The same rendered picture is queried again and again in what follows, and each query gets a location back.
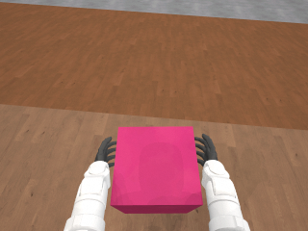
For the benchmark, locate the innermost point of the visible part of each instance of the left robot forearm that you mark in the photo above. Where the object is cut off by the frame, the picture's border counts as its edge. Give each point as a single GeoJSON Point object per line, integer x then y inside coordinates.
{"type": "Point", "coordinates": [91, 200]}

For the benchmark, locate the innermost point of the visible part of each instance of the carton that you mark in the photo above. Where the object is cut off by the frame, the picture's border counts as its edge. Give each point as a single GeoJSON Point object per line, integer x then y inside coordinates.
{"type": "Point", "coordinates": [156, 171]}

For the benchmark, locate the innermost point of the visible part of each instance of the right robot forearm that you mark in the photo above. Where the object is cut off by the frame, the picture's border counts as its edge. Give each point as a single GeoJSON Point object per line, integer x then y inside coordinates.
{"type": "Point", "coordinates": [222, 200]}

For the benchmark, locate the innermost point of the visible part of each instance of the left robot hand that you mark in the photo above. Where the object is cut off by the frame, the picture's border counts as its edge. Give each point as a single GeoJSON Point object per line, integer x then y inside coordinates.
{"type": "Point", "coordinates": [103, 151]}

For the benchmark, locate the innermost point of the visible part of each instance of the right robot hand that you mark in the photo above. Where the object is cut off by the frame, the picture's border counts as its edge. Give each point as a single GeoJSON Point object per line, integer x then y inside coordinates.
{"type": "Point", "coordinates": [208, 149]}

